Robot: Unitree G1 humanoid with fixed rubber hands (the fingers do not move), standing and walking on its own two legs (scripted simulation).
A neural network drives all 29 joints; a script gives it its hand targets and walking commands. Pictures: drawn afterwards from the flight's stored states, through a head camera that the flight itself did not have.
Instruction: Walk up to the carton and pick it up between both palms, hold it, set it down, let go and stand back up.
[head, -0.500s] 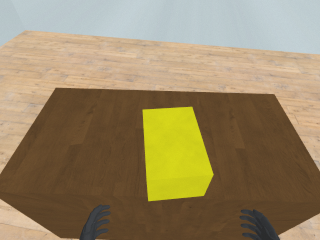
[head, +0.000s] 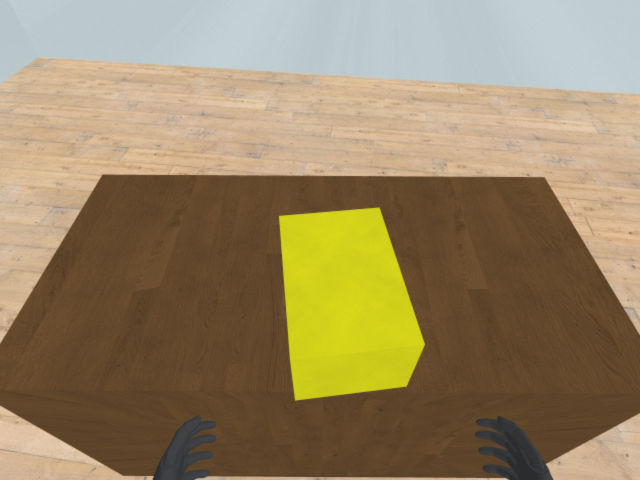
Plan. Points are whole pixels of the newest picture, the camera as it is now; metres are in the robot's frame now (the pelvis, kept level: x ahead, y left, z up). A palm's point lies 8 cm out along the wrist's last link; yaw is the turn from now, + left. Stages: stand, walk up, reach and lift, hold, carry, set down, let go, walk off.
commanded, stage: set down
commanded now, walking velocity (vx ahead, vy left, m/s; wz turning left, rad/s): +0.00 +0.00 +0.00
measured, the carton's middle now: (340, 297) +0.42 +0.00 -0.07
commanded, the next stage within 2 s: let go in 0.46 s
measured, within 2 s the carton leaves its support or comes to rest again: neither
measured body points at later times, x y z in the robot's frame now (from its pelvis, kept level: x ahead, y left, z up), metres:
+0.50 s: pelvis -0.01 +0.00 +0.00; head -0.01 +0.01 +0.45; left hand +0.16 +0.23 -0.09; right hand +0.16 -0.22 -0.09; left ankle -0.03 +0.11 -0.75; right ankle -0.03 -0.11 -0.75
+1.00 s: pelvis -0.02 +0.00 +0.00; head -0.02 +0.00 +0.45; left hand +0.16 +0.23 -0.09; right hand +0.14 -0.24 -0.09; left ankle -0.03 +0.11 -0.75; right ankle -0.03 -0.11 -0.75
